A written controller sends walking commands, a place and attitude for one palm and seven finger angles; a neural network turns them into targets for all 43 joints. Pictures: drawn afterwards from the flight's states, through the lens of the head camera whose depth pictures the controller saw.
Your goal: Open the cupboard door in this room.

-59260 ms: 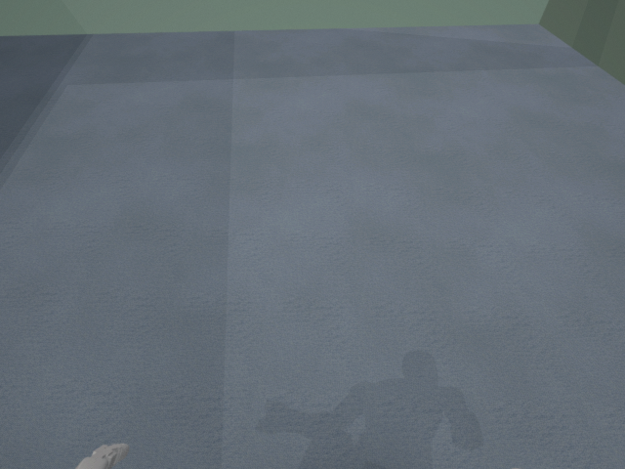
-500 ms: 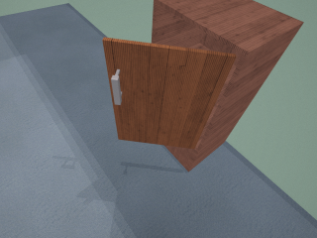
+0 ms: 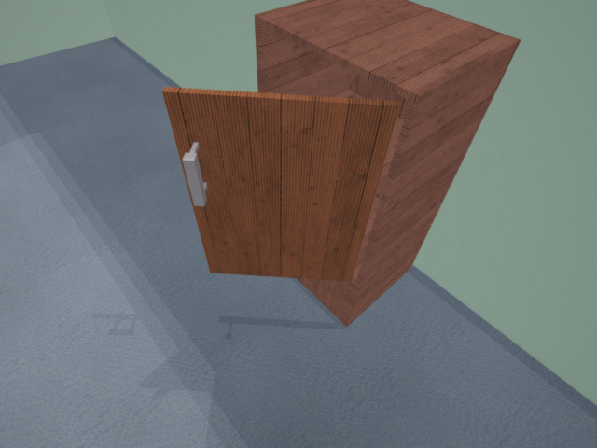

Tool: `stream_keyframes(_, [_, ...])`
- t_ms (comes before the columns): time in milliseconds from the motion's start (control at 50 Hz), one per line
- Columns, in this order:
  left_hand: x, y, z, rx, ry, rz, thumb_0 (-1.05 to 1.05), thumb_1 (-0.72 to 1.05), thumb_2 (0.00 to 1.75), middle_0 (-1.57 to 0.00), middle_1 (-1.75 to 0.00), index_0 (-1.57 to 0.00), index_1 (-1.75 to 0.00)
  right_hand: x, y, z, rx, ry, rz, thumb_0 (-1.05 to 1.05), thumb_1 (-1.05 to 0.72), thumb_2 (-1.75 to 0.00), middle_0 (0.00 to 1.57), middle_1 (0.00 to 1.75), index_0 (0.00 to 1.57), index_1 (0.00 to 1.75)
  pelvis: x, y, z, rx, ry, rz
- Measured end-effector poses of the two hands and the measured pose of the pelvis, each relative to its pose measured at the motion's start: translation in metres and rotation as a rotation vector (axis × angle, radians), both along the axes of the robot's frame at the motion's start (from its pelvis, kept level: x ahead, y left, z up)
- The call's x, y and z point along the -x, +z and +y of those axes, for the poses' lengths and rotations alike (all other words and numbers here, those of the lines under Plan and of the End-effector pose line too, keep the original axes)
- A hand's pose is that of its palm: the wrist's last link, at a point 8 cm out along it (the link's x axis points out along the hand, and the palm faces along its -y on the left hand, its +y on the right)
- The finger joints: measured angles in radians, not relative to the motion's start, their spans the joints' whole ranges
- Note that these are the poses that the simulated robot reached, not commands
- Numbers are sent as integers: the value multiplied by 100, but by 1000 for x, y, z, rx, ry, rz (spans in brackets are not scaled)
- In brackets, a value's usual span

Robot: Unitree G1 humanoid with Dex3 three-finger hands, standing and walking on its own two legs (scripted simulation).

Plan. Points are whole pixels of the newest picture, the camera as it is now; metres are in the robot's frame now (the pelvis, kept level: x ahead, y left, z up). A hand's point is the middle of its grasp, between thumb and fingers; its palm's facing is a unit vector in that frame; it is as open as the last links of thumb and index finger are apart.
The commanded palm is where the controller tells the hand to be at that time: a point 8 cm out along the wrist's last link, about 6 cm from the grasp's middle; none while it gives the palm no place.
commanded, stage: come to a stop and stand still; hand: left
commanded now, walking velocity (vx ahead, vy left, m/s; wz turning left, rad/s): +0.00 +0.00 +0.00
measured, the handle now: (197, 174) +0.63 +0.24 -0.04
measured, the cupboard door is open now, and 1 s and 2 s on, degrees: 45 45 45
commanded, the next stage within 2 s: look again from close up in 0.14 s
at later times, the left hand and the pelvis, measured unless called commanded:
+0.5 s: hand out of the picture +0.01 +0.19 -0.18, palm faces +0.05 -0.97 -0.25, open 7.3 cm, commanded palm none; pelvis -0.01 +0.00 -0.01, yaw +2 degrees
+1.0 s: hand out of the picture -0.06 +0.19 -0.18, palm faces +0.04 -0.98 -0.20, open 7.3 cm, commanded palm none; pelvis -0.05 +0.01 +0.00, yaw +2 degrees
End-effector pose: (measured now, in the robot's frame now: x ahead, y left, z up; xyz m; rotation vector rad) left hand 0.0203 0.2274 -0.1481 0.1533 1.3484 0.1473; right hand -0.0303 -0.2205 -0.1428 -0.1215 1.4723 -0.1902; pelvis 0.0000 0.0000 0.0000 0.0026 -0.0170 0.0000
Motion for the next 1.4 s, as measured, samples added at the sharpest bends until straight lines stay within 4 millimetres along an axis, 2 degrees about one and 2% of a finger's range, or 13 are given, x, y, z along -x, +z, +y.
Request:
stream_keyframes(120, [14, 0, -5, 8, 8, 37, 1, 94, 90, -20, -29, -20, -30, 14, 0, 5, -14, -7, 33, 1, -91, -90, 20, 30, 20, 29, 2, 1, -1, 1, 1, 5])
stream_keyframes(240, [26, -2, -11, 23, 21, 72, 1, 93, 90, -20, -29, -20, -30, 11, 0, 9, -21, -4, 31, 1, -91, -90, 20, 30, 20, 29, 0, 1, -2, 0, 2, 8])
stream_keyframes(300, [27, -3, -8, 15, -3, 60, 1, 93, 90, -20, -29, -20, -30, -2, -1, 5, -19, 19, -17, 1, -91, -90, 20, 30, 20, 29, 3, -2, -2, -5, 17, 18])
stream_keyframes(420, [20, 1, 7, -42, 17, -27, 1, 92, 90, -20, -29, -20, -30, -42, -8, -14, 31, 46, -166, 1, -91, -90, 20, 30, 20, 30, 8, -9, 0, 3, 27, 8])
stream_keyframes(500, [16, 2, 12, -55, 17, -83, 0, 91, 90, -20, -29, -20, -30, -66, -3, -21, 46, 66, -257, 1, -91, -90, 20, 30, 20, 29, 13, -11, 0, 2, 26, -10])
stream_keyframes(580, [14, 4, 15, -52, 12, -126, 0, 91, 90, -20, -29, -20, -30, -80, 5, -23, 53, 93, -317, 1, -91, -90, 20, 30, 20, 29, 21, -9, 1, 3, 25, -24])
stream_keyframes(640, [16, 5, 16, -46, 8, -140, 0, 91, 90, -20, -29, -20, -30, -81, 10, -22, 56, 110, -335, 1, -91, -90, 20, 30, 20, 29, 27, -8, 2, 4, 25, -30])
stream_keyframes(760, [32, 6, 17, -35, 4, -123, 0, 91, 90, -20, -29, -20, -30, -63, 11, -19, 50, 120, -307, 1, -91, -90, 20, 30, 20, 29, 40, -5, 5, 5, 26, -34])
stream_keyframes(940, [73, 1, 15, -17, 17, -24, 0, 91, 90, -20, -29, -20, -30, -5, 2, -7, 23, 83, -165, 1, -91, -90, 20, 30, 20, 29, 51, -3, 10, 5, 27, -28])
stream_keyframes(1060, [100, -1, 10, 12, 50, 49, 0, 91, 90, -20, -29, -20, -30, 34, -2, 5, 0, 49, -51, 1, -91, -90, 20, 30, 20, 29, 48, -3, 15, 9, 23, -19])
stream_keyframes(1180, [118, -7, 7, 43, 84, 119, 0, 91, 90, -20, -29, -20, -30, 51, -5, 17, 0, 17, 3, 1, -91, -90, 20, 30, 20, 29, 40, -8, 24, 14, 19, -18])
stream_keyframes(1280, [110, -10, 8, 54, 80, 143, 0, 91, 90, -20, -29, -20, -30, 49, -10, 28, -7, -13, 8, 1, -91, -90, 20, 30, 20, 29, 26, -12, 30, 5, 2, -20])
stream_keyframes(1400, [67, -8, 2, 45, 56, 89, 0, 91, 90, -19, -29, -20, -30, 27, -19, 35, -41, -42, -10, 1, -91, -90, 20, 30, 20, 29, 2, -14, 28, 5, -20, -20])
